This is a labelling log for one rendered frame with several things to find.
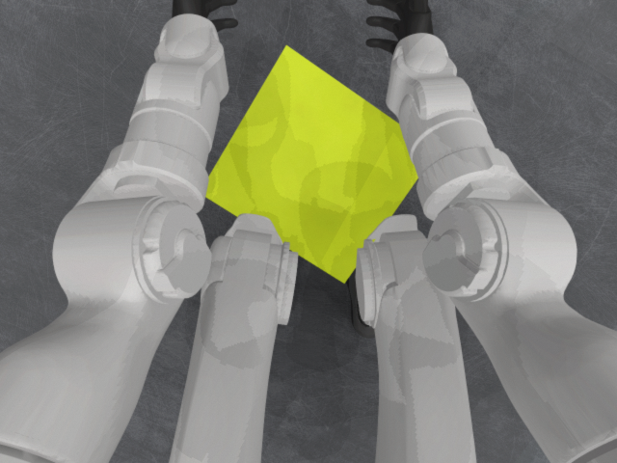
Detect robot left forearm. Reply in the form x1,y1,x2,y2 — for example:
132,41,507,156
52,14,228,265

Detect left robot shin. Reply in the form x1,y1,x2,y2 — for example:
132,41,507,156
201,213,282,299

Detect carton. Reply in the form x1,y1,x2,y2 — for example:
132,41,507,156
205,46,418,284

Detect robot right hand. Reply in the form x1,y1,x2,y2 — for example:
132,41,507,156
366,0,434,55

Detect robot right upper arm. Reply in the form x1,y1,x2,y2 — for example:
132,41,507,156
422,198,617,463

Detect robot left hand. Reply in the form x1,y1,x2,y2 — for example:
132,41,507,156
172,0,238,32

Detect robot left upper arm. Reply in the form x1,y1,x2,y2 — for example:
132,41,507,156
0,195,212,463

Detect robot left thigh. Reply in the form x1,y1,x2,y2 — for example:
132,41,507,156
169,230,298,463

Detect robot right forearm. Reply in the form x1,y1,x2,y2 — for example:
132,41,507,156
386,33,548,221

